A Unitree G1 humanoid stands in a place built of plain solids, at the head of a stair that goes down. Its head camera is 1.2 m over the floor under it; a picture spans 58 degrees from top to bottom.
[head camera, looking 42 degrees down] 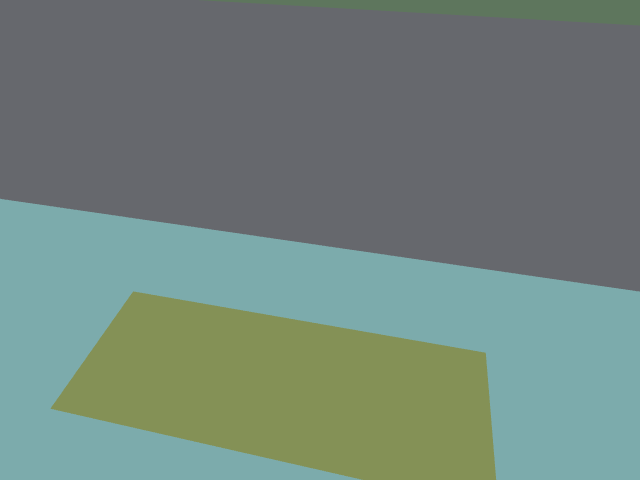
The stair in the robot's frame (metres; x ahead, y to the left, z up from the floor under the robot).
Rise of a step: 0.11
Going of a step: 0.54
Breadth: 1.36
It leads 12 degrees to the right of straight ahead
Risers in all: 3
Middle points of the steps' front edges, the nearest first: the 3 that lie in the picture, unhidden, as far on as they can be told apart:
0.48 0.19 0.00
1.01 0.08 -0.11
1.53 -0.03 -0.22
